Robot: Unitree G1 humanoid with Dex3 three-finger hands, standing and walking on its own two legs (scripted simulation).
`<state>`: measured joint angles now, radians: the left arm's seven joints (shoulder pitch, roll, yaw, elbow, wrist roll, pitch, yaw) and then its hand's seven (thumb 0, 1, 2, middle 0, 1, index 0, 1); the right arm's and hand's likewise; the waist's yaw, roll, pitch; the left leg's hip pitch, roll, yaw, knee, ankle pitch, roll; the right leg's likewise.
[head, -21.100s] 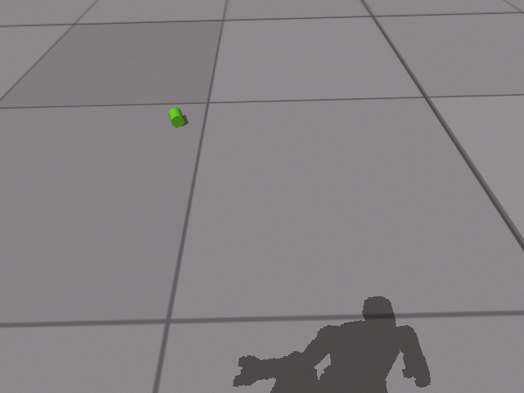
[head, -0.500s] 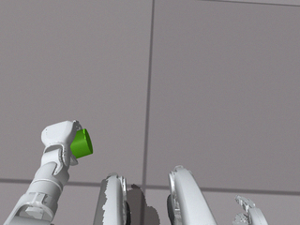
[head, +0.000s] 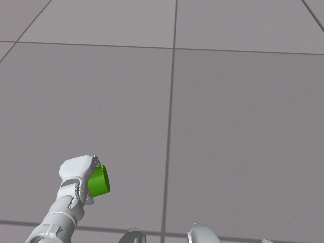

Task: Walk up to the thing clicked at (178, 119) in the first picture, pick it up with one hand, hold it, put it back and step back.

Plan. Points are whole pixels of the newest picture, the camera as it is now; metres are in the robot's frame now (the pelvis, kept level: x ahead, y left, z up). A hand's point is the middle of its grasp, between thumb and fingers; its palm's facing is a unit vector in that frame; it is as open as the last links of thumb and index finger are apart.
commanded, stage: lift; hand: left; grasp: from above
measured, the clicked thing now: (88, 183) +0.33 +0.22 -0.13
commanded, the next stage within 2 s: hold in 0.28 s
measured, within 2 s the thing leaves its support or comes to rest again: neither
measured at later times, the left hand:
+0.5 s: hand (77, 171) +0.33 +0.22 -0.03, palm faces -0.44 -0.10 -0.89, open 10.7 cm
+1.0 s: hand (73, 167) +0.33 +0.22 +0.00, palm faces -0.43 -0.09 -0.90, open 10.7 cm
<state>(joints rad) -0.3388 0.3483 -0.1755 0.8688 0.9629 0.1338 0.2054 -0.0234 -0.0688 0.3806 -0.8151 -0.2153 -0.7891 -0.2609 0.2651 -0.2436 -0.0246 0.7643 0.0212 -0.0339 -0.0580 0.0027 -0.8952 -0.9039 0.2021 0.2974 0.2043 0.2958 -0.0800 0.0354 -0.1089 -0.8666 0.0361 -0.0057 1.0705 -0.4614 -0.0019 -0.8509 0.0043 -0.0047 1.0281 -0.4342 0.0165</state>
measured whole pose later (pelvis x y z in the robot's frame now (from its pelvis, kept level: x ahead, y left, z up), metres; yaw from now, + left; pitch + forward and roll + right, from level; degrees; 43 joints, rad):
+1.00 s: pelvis +0.02 +0.00 +0.06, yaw +0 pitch +4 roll +0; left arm -0.31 0.33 -0.21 0.83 0.98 0.12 0.12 -0.02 -0.06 0.38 -0.79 -0.25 -0.77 -0.30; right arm 0.24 -0.26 -0.05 0.73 0.04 0.02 -0.02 0.00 -0.89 -0.90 0.20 0.30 0.20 0.30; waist -0.03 0.04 -0.03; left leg -0.37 0.02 0.03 0.60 -0.29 0.00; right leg -0.38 -0.01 0.02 0.58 -0.27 0.02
